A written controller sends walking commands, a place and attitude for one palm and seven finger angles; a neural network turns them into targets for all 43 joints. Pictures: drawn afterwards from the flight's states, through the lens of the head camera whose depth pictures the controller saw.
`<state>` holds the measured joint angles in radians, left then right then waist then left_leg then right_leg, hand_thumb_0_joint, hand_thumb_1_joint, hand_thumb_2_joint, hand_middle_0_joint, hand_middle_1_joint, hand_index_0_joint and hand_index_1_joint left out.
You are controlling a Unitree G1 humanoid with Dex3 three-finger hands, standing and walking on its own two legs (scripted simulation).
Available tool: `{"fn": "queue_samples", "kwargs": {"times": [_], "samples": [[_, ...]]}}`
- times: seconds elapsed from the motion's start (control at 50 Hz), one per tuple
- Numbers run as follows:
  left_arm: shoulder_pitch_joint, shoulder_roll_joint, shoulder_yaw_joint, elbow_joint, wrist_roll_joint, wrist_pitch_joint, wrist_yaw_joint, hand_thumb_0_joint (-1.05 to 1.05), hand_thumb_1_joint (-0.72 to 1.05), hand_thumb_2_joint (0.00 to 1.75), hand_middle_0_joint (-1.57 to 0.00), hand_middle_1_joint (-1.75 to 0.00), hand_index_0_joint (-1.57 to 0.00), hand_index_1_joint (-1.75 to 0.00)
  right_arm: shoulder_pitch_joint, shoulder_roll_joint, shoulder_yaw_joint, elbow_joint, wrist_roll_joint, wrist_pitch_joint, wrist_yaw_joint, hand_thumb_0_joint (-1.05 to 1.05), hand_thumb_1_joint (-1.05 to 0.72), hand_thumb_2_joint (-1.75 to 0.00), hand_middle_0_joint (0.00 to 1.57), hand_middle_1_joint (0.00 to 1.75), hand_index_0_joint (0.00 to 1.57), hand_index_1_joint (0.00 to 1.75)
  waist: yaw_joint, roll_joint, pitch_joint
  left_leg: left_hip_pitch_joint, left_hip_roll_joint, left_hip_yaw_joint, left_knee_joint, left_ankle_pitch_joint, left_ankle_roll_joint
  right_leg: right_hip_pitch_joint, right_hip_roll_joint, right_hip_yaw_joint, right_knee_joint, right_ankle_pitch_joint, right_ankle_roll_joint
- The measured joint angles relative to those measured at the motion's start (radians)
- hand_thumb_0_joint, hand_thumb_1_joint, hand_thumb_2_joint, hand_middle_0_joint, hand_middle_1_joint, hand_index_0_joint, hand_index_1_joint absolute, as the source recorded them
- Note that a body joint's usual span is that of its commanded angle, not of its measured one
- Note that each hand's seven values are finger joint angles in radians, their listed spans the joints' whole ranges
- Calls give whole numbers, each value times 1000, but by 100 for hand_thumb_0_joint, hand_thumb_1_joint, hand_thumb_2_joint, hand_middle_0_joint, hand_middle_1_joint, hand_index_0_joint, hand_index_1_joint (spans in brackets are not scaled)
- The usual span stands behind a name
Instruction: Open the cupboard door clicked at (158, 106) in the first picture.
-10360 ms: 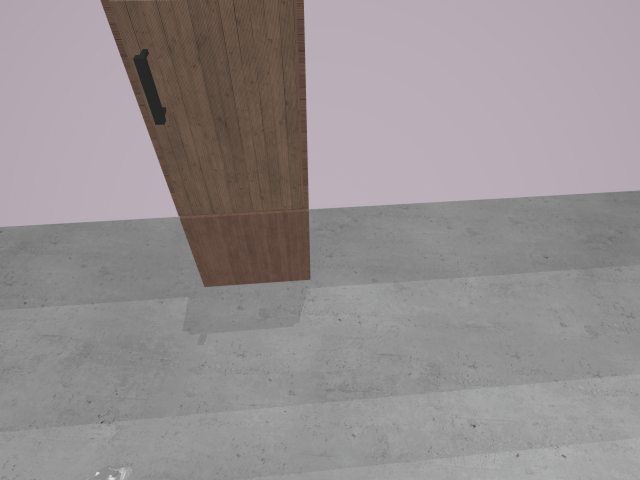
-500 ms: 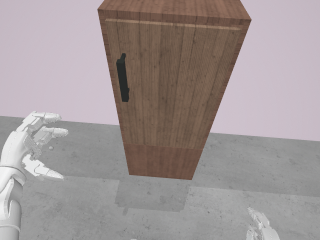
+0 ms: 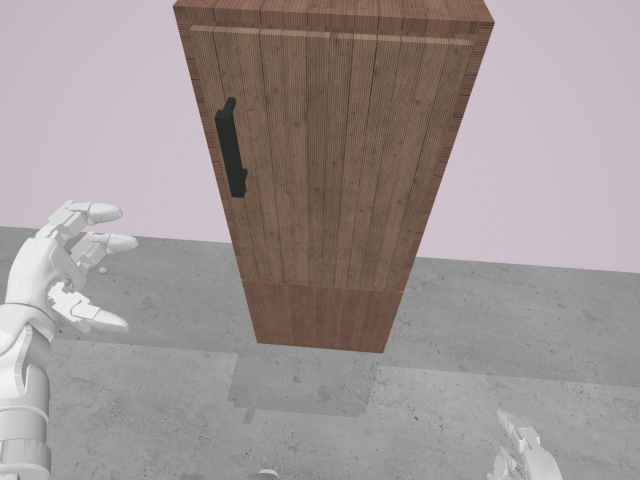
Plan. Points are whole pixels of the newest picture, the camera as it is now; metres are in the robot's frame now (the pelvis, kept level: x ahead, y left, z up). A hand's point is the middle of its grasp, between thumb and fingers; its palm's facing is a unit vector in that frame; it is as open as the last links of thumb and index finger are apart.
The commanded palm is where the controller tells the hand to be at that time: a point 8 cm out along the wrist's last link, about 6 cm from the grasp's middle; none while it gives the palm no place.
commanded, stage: move the hooked fingers beside the handle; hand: left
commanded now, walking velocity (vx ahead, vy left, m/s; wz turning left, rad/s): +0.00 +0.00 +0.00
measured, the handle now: (234, 149) +0.57 +0.18 +0.09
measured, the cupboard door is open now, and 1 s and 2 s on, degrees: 0 0 0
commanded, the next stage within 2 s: none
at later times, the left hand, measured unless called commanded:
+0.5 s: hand (138, 227) +0.39 +0.27 +0.10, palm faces -0.02 -1.00 +0.02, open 14.0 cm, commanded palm +0.37 +0.32 +0.10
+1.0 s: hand (172, 186) +0.46 +0.25 +0.10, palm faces -0.02 -1.00 +0.01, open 14.0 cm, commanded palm +0.45 +0.30 +0.10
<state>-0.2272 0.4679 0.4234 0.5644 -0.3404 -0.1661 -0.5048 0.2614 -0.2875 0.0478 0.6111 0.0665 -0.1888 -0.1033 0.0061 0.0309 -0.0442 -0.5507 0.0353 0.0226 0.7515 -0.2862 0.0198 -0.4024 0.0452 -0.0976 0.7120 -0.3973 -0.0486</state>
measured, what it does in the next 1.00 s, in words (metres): stands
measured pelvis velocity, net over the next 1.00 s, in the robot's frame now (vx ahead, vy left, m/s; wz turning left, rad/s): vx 0.01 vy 0.02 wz -0.03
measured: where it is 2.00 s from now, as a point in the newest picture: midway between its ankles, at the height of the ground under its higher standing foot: outside the picture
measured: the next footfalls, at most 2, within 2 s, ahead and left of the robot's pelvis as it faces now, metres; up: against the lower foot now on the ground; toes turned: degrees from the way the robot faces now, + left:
none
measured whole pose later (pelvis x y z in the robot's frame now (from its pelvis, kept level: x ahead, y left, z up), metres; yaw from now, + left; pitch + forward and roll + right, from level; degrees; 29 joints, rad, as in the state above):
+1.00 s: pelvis +0.01 +0.02 -0.01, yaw -2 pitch +12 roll -3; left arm -0.77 0.54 0.38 1.08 -0.19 -0.29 -0.38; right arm 0.37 -0.29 0.04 0.66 0.04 -0.03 -0.06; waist -0.10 0.01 -0.07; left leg -0.72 0.03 0.05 0.82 -0.31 0.05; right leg -0.58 0.04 -0.07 0.78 -0.41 -0.02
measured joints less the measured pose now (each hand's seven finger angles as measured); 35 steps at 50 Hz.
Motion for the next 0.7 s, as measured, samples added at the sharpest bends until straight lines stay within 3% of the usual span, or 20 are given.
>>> {"fn": "queue_samples", "kwargs": {"times": [0.18, 0.4, 0.56, 0.7], "samples": [[-121, 32, 8, 123, 17, -7, -16, -2, -50, 30, -30, -120, -30, -120, 30, -3, -6, 4, 0, 33, 10, 1, -91, -90, 20, 30, 20, 30, -30, -11, -12, -34, 1, 22, 11, -14, 9, -43, -3, 22, 15, -7, 8], [-112, -17, -21, 70, 27, -26, 35, -2, -50, 30, -30, -120, -30, -120, 77, 5, -19, -10, -4, 70, 32, 1, -91, -90, 20, 30, 20, 30, -34, -7, -30, -33, -11, 41, 8, -29, 29, -43, -16, 41, 6, -13, 27], [-203, -27, -53, 138, 76, -29, 98, -2, -50, 30, -30, -120, -30, -120, 51, 18, -8, -11, -14, 87, 34, 1, -91, -90, 20, 30, 20, 30, -43, -12, -22, -52, -19, 33, 15, -25, 34, -55, -22, 31, 9, -10, 33], [-320, -8, -62, 255, 96, -58, 109, -2, -50, 30, -30, -120, -30, -120, 47, 19, -1, 1, -18, 108, 38, 0, -91, -90, 20, 30, 20, 30, -55, -17, -26, -75, -18, 29, 25, -23, 35, -76, -22, 28, 18, -9, 33]]}}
